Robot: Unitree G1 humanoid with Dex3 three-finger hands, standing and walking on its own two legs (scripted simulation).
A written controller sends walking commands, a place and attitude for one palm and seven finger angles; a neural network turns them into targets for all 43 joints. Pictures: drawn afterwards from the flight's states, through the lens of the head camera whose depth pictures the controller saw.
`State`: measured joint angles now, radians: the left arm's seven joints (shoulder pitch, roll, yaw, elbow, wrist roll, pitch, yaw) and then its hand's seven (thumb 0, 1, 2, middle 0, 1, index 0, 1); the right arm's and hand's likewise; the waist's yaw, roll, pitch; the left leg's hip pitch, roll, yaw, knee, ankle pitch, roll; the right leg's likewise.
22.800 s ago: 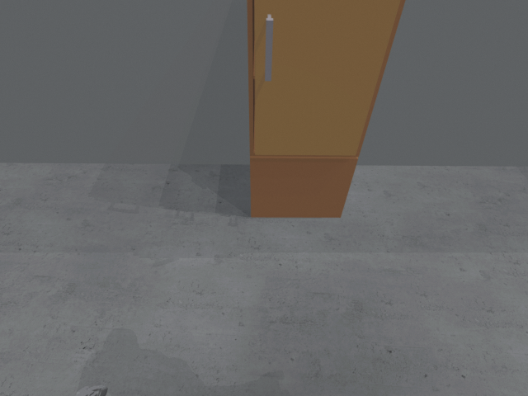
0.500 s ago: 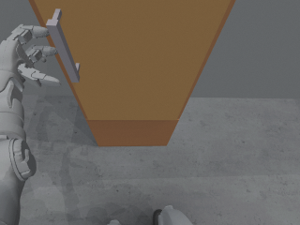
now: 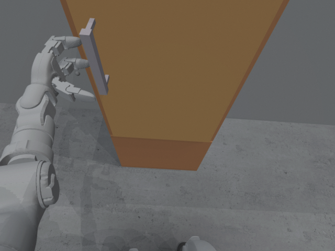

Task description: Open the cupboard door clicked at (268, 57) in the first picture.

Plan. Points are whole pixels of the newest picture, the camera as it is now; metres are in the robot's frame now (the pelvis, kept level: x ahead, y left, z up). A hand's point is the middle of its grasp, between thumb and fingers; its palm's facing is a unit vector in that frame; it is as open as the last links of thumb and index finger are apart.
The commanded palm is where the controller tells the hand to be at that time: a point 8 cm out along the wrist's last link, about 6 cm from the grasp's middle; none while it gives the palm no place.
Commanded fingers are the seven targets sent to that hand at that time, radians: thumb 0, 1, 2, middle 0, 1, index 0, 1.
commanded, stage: slide the fingers in behind the handle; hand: left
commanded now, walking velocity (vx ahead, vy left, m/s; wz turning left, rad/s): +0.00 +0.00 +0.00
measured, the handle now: (98, 60) +0.53 +0.16 +0.12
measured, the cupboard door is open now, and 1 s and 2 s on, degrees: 0 0 0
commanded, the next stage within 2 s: move the hooked fingers beside the handle in 0.88 s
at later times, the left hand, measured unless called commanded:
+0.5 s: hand (84, 76) +0.48 +0.18 +0.12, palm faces +0.01 -1.00 -0.02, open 15.4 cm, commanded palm +0.47 +0.18 +0.12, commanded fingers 0.00 -0.50 0.30 -0.30 -1.20 -0.30 -1.20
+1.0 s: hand (83, 77) +0.48 +0.18 +0.12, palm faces -0.01 -1.00 -0.02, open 15.4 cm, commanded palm +0.46 +0.18 +0.12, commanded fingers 0.00 -0.50 0.30 -0.30 -1.20 -0.30 -1.20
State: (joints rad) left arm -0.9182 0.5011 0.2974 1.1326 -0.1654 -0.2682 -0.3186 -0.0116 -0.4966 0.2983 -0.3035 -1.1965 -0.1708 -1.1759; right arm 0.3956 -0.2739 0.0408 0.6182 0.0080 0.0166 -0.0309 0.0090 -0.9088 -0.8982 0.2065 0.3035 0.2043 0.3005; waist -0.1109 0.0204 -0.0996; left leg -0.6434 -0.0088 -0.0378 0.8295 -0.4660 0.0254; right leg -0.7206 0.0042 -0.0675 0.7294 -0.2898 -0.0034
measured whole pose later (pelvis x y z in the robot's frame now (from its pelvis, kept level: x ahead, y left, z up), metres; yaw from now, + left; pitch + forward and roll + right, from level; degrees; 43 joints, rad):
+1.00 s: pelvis -0.01 -0.01 +0.00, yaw +3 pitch +16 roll -2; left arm -0.96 0.43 0.18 1.15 -0.20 -0.28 -0.22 -0.01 -0.50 0.30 -0.30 -1.20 0.00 -1.13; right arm 0.40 -0.28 0.03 0.69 0.00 -0.03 -0.01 0.01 -0.91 -0.90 0.21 0.30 0.20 0.30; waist -0.09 0.02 -0.09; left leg -0.66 -0.03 -0.07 0.85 -0.46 0.02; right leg -0.73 -0.02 -0.10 0.76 -0.30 -0.01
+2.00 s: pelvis -0.01 +0.00 +0.00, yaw -1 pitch +16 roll -2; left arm -0.89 0.52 0.37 1.13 -0.12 -0.30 -0.34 -0.01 -0.50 0.30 -0.30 -1.20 -0.28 -1.21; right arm 0.39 -0.28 0.05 0.61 0.01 0.01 -0.04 0.01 -0.91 -0.90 0.21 0.30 0.20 0.30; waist -0.14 0.02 -0.09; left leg -0.64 0.00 -0.01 0.82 -0.46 0.02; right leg -0.73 0.02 -0.04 0.73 -0.28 -0.01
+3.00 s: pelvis +0.00 +0.01 +0.00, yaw -2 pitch +17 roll -3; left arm -0.87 0.59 0.42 1.14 -0.14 -0.27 -0.43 -0.01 -0.50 0.30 -0.30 -1.20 -0.30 -1.20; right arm 0.43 -0.28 0.05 0.59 0.01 0.04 -0.04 0.01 -0.91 -0.90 0.21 0.30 0.21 0.30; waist -0.15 0.02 -0.11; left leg -0.67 0.00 -0.01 0.85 -0.47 0.03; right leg -0.75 0.02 -0.03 0.73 -0.27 0.01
